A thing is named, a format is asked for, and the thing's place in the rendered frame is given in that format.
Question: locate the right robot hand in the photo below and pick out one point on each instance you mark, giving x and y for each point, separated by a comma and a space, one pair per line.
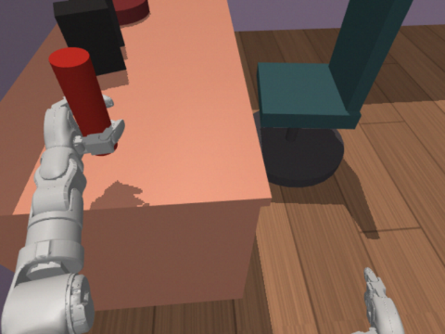
381, 311

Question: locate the left robot arm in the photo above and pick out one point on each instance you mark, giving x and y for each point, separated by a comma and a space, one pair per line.
47, 295

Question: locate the left robot hand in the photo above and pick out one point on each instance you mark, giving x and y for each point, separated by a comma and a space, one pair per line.
61, 130

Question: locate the office chair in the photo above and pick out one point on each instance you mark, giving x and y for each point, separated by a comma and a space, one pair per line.
301, 105

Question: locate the desk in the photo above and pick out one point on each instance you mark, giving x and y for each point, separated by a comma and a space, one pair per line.
170, 216

